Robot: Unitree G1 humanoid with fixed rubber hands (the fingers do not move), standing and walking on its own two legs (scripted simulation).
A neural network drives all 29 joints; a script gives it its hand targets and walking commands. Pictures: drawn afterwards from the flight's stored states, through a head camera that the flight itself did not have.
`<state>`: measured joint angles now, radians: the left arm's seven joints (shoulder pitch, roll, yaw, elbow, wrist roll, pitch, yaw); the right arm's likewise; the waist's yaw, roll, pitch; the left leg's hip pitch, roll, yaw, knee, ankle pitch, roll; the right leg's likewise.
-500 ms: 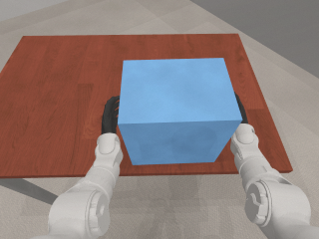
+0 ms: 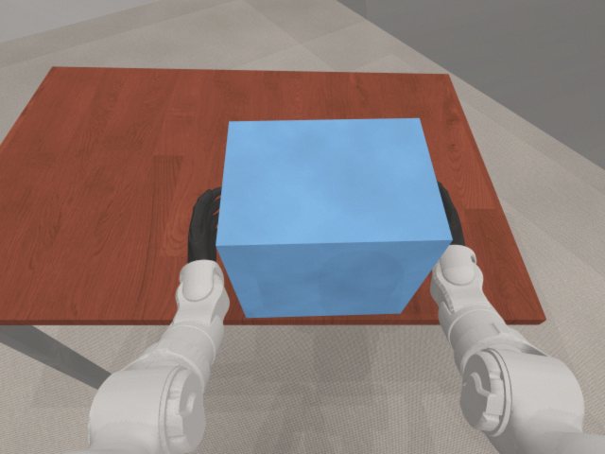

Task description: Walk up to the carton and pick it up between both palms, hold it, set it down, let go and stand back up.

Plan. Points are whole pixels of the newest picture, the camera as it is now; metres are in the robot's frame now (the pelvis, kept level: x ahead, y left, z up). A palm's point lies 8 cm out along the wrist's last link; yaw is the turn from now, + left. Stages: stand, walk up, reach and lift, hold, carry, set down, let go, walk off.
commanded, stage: reach and lift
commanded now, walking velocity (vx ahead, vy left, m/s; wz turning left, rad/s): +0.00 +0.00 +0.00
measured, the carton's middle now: (324, 228) +0.43 -0.02 +0.03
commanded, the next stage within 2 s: none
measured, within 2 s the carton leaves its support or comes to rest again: leaves its support in 0.46 s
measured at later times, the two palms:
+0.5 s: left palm (201, 249) +0.40 +0.15 +0.02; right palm (440, 233) +0.41 -0.18 +0.04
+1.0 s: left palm (172, 220) +0.39 +0.17 +0.10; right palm (449, 203) +0.40 -0.16 +0.12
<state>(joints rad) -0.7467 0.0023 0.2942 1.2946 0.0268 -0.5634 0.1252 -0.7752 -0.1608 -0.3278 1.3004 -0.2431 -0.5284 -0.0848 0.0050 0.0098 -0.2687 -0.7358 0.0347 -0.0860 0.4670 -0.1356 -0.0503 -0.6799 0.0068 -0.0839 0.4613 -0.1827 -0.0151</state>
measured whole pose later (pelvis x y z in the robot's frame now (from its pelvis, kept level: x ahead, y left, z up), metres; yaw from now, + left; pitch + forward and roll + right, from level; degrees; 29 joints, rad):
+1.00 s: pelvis -0.01 +0.00 +0.00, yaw +0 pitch +17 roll -1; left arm -0.72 0.12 0.05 1.04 -0.20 -0.11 0.14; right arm -0.75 -0.15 -0.05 0.99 0.16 -0.05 -0.14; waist 0.00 0.00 -0.34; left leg -0.64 0.03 -0.09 0.47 -0.13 -0.05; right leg -0.58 0.01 -0.08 0.46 -0.18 -0.02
